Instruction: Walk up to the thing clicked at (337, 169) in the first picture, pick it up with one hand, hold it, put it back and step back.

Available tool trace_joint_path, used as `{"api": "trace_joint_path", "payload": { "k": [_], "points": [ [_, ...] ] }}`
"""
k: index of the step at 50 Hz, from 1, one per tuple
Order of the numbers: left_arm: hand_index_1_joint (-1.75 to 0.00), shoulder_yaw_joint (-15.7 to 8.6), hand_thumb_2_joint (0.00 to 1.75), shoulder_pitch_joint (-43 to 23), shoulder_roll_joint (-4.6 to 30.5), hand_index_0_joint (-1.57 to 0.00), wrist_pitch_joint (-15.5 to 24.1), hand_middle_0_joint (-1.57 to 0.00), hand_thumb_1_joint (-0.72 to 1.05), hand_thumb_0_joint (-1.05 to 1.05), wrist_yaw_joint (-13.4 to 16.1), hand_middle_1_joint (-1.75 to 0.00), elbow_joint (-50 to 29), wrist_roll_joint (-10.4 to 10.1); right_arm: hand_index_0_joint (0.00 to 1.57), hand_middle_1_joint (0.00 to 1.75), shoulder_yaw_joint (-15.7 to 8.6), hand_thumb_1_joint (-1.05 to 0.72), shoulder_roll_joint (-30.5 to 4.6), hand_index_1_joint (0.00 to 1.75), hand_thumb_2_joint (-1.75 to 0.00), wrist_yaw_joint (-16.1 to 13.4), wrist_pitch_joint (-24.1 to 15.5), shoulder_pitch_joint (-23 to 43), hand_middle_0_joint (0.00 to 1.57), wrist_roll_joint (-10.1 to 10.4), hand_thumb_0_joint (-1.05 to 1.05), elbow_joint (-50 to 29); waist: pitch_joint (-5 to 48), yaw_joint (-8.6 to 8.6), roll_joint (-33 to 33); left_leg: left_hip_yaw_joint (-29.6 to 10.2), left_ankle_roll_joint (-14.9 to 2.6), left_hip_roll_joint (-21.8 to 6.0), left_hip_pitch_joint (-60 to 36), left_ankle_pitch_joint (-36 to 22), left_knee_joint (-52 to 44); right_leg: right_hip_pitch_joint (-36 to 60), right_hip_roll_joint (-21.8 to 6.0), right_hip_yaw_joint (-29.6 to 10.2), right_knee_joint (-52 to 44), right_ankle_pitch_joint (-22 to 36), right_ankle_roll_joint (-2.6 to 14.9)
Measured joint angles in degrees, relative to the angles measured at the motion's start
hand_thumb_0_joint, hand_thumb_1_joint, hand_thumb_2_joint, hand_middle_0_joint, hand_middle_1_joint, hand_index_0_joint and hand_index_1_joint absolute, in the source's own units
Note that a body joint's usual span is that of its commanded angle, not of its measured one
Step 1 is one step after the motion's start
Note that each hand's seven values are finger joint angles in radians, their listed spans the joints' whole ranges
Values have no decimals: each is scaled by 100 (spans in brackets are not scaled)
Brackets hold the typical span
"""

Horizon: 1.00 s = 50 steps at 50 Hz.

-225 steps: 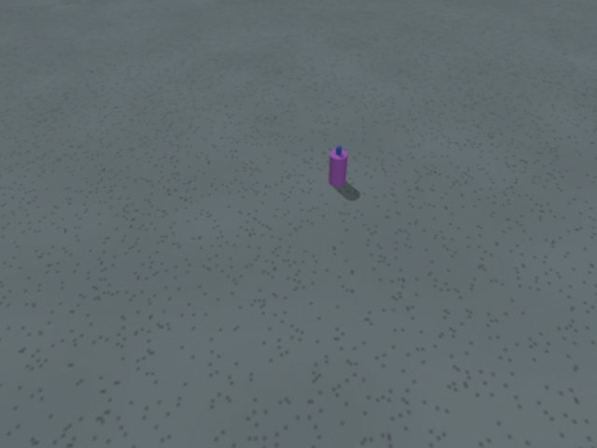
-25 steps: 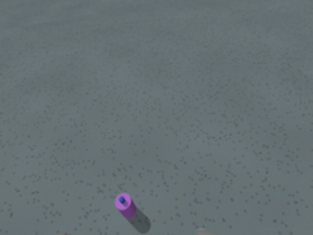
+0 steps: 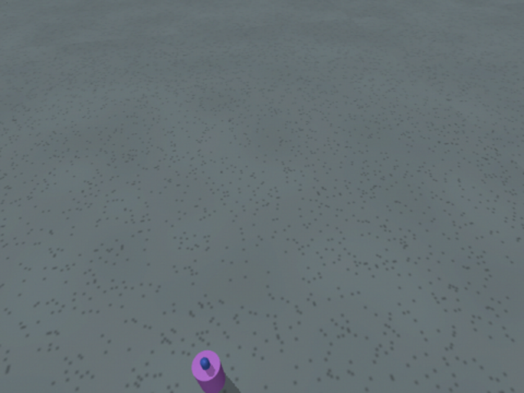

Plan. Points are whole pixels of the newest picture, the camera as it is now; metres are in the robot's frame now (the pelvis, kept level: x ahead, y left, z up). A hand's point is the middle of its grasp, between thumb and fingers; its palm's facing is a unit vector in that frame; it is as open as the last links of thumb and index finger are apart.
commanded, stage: walk up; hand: left
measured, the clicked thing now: (208, 371) +0.34 +0.21 -0.66
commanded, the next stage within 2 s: stand in 1.06 s
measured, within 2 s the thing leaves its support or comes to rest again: neither
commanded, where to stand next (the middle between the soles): +0.03 -0.01 m, yaw -1 degrees
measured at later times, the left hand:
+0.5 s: hand out of the picture +0.10 +0.25 -0.14, palm faces +0.00 -0.94 -0.34, open 7.4 cm
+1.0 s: hand out of the picture +0.10 +0.25 -0.14, palm faces -0.01 -0.94 -0.33, open 7.4 cm
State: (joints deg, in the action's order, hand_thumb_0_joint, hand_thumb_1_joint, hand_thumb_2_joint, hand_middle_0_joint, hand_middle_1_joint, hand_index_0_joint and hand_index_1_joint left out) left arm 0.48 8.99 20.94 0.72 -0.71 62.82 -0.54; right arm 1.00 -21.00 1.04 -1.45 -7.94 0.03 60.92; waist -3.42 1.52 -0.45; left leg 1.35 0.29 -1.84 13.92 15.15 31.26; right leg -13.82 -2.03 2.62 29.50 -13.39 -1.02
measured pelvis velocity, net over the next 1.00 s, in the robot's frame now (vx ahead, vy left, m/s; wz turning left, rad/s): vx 0.02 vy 0.00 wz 0.00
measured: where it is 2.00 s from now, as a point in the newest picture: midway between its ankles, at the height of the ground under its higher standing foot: outside the picture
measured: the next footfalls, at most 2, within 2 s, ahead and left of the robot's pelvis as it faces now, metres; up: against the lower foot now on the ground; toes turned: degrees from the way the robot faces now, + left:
none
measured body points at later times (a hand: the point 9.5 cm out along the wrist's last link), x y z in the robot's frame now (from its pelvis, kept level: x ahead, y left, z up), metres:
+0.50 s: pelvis +0.02 +0.00 +0.01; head +0.02 +0.00 +0.46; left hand +0.10 +0.30 -0.12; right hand +0.11 -0.30 -0.12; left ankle +0.02 +0.12 -0.73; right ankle +0.03 -0.13 -0.73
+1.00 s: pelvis +0.02 +0.00 +0.01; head +0.02 +0.00 +0.46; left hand +0.10 +0.30 -0.12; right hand +0.09 -0.30 -0.12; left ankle +0.02 +0.12 -0.73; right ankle +0.03 -0.13 -0.73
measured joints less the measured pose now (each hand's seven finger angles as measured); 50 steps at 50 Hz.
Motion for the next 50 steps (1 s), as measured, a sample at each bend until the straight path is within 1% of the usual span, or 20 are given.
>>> {"api": "trace_joint_path", "payload": {
  "k": [8,14,23,35,50],
  "points": [
    [-30,31,89,-382,-77,-20,21,-20,90,1,29,-30,279,3,21,30,-42,-91,33,30,-90,-24,24,553,20,41,1,184,3,27,72,17,-6,51,-344,-231,-570,321,-33,2,-511,196,-30],
    [-30,13,89,-571,-101,-20,29,-20,90,1,33,-30,396,30,21,30,-61,-91,37,30,-90,-17,36,704,20,20,1,352,65,15,101,29,-4,82,-552,-412,-971,500,-51,2,-853,344,-44],
    [-30,-36,89,-598,-122,-20,21,-20,90,1,32,-30,478,78,20,30,-93,-91,40,30,-90,-9,66,564,20,-8,1,550,86,-63,105,43,2,91,-717,-530,-1264,648,-50,-3,-1117,450,-51],
    [-30,-83,89,-522,-164,-20,-34,-20,90,1,33,-30,511,93,20,30,-115,-91,56,30,-90,-32,91,264,20,-30,1,684,71,-151,67,59,-1,94,-775,-529,-1316,693,-51,-17,-1153,447,-52],
    [-30,-103,89,-505,-176,-20,-47,-20,90,1,28,-30,446,109,20,30,-99,-91,92,30,-90,-36,75,252,20,-43,1,580,116,-143,64,57,-6,91,-754,-498,-1274,688,-50,-17,-1143,434,-56]
  ]
}}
